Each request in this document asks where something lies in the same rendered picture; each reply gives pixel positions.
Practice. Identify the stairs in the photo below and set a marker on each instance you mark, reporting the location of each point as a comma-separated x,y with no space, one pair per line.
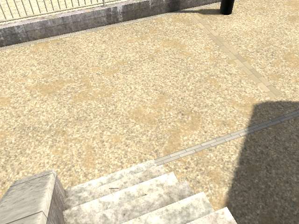
141,194

